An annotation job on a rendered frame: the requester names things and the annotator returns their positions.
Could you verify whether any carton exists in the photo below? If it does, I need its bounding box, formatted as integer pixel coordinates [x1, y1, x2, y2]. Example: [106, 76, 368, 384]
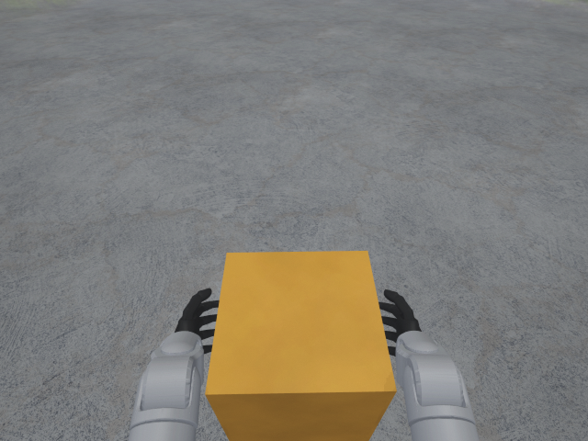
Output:
[205, 251, 397, 441]

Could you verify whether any robot left forearm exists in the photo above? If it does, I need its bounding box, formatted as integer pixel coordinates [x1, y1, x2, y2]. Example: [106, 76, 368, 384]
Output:
[128, 331, 204, 441]

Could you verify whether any robot left hand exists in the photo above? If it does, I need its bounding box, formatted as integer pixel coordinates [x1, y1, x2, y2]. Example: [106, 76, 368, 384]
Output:
[175, 288, 220, 354]

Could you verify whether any robot right hand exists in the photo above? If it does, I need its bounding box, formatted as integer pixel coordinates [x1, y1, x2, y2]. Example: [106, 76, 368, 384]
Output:
[379, 289, 421, 356]

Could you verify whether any robot right forearm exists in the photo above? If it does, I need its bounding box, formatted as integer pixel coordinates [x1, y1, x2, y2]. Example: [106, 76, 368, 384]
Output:
[396, 331, 480, 441]

